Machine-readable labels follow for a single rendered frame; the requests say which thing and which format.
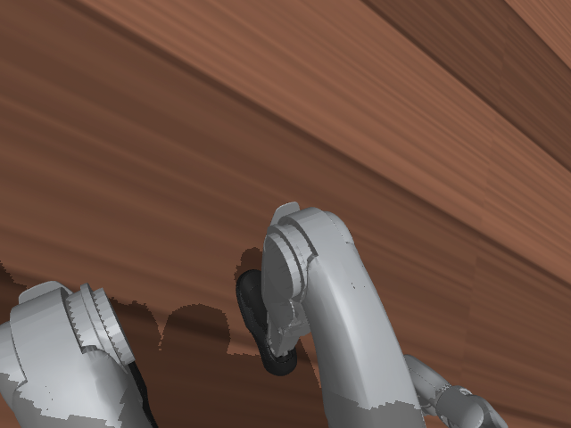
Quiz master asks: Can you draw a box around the right robot hand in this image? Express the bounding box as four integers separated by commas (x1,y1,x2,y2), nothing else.
403,354,452,416

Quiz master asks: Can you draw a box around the right robot foot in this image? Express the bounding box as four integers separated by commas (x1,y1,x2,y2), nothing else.
236,269,297,376

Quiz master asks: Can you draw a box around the right robot arm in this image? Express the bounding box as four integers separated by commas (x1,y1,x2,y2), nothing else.
435,385,508,428

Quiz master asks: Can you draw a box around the left robot foot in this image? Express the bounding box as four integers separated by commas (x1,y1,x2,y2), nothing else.
128,361,159,428

